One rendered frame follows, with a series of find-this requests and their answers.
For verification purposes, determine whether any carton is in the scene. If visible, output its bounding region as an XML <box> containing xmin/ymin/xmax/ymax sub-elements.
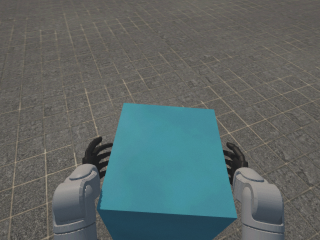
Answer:
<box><xmin>96</xmin><ymin>103</ymin><xmax>238</xmax><ymax>240</ymax></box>

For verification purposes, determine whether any left robot hand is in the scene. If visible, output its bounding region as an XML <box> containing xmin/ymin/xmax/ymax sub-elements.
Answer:
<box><xmin>82</xmin><ymin>136</ymin><xmax>113</xmax><ymax>179</ymax></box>

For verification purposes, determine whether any robot left forearm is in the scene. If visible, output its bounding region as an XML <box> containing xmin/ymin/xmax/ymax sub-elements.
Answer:
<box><xmin>52</xmin><ymin>164</ymin><xmax>101</xmax><ymax>240</ymax></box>

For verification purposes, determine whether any right robot hand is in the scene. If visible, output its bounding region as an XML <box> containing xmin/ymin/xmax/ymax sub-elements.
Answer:
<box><xmin>223</xmin><ymin>142</ymin><xmax>248</xmax><ymax>186</ymax></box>

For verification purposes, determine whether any robot right forearm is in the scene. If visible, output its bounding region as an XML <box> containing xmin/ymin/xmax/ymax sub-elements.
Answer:
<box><xmin>232</xmin><ymin>167</ymin><xmax>285</xmax><ymax>240</ymax></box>

